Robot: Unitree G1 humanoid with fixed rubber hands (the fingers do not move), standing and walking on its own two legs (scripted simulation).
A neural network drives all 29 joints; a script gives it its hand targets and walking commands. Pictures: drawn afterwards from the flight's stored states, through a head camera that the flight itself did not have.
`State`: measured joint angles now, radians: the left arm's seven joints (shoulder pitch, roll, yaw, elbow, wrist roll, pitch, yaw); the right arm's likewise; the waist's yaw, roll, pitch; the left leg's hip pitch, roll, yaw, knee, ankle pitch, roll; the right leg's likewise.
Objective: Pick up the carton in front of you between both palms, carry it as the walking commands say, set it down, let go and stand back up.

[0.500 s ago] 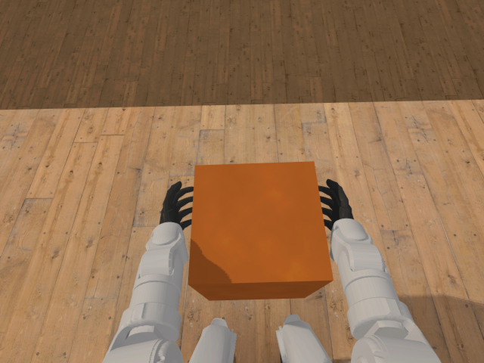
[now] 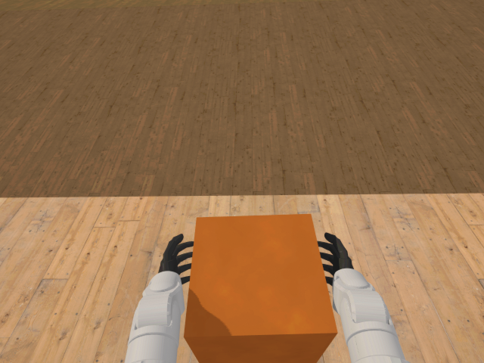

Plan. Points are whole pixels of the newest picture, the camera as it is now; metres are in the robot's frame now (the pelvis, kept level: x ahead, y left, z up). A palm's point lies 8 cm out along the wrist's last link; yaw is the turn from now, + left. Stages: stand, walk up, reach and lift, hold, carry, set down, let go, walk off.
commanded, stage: reach and lift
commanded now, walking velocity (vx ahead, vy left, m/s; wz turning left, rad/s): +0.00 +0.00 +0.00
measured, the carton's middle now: (255, 297) +0.28 +0.00 -0.07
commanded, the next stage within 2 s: hold in 1.02 s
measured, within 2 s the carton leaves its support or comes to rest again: neither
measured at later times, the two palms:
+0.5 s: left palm (167, 273) +0.28 +0.15 +0.03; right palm (346, 271) +0.28 -0.15 +0.03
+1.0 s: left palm (165, 269) +0.28 +0.15 +0.04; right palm (346, 267) +0.28 -0.15 +0.04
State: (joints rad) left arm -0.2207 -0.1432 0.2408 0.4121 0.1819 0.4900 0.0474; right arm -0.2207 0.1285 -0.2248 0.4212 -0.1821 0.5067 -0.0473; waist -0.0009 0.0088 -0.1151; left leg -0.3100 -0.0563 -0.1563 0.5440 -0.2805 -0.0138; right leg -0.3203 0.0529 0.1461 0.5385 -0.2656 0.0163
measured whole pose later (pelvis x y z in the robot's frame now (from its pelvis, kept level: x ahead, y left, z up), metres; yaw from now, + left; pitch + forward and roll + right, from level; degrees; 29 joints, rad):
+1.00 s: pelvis +0.00 +0.00 +0.01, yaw +0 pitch -5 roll +0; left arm -0.24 -0.15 0.22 0.28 0.25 0.68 0.00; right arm -0.23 0.14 -0.21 0.27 -0.25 0.70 -0.01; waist 0.00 0.00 -0.01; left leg -0.09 -0.04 -0.15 0.40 -0.22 -0.01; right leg -0.10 0.04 0.14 0.39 -0.21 0.01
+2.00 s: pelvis +0.05 +0.01 +0.00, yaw -1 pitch +3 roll -1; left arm -0.22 -0.07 0.14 -0.06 0.11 1.02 0.06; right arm -0.23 0.13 -0.10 -0.03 -0.14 1.02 -0.09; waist 0.01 0.01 -0.16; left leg -0.22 0.03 0.01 0.51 -0.35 -0.01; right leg -0.32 -0.03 -0.07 0.60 -0.42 0.01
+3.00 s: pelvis +0.66 +0.01 +0.01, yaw +3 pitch +4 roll +1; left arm -0.13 -0.13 0.10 -0.39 0.09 1.17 0.09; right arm -0.11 0.13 -0.08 -0.40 -0.10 1.19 -0.10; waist 0.01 0.00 -0.07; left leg -0.60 0.08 0.16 0.59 -0.08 0.01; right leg 0.01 -0.01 -0.21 0.25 -0.34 -0.04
